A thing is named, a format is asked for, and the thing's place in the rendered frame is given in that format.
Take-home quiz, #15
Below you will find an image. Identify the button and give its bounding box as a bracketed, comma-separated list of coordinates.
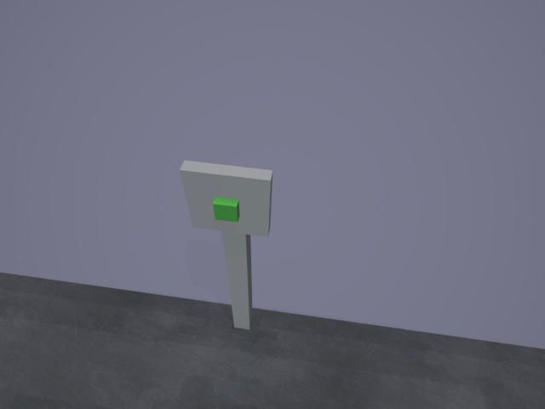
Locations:
[213, 197, 239, 222]

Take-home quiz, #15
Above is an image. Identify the panel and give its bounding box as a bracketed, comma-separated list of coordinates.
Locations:
[180, 160, 273, 330]

